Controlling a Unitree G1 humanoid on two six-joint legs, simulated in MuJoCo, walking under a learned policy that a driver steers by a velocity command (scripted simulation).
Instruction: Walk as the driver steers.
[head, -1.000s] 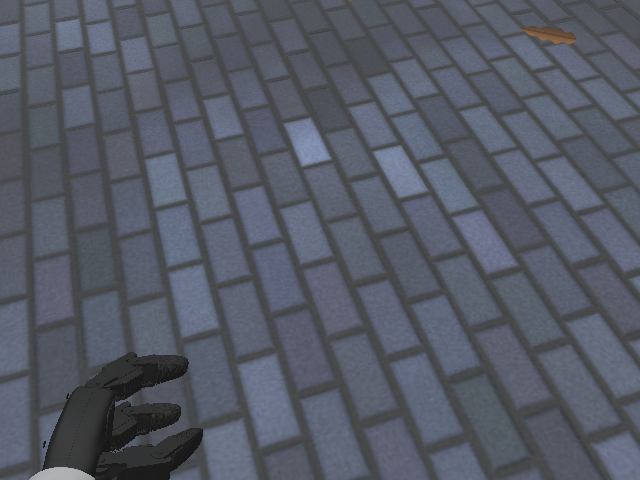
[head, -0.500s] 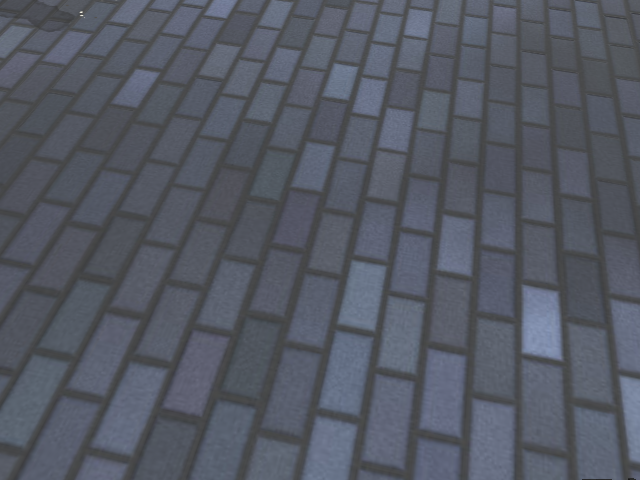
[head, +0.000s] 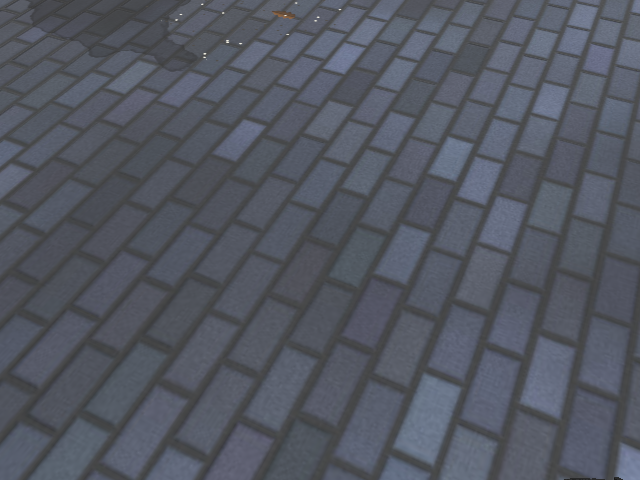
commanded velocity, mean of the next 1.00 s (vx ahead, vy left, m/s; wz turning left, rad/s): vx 0.42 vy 0.00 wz -0.53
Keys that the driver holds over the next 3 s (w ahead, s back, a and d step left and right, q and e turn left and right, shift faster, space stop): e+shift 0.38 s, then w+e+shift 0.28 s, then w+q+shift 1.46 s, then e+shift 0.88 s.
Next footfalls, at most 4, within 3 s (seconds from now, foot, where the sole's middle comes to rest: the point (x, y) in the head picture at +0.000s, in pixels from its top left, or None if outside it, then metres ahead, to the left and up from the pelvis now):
0.32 left None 0.11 0.10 -0.76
0.88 right None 0.18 -0.38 -0.76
1.36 left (543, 423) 0.64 -0.43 -0.76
1.80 right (601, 290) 1.01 -0.65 -0.76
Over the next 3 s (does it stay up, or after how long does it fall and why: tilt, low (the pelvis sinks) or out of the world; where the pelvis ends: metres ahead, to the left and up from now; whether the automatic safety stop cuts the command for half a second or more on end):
stays up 1.35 -0.38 0.01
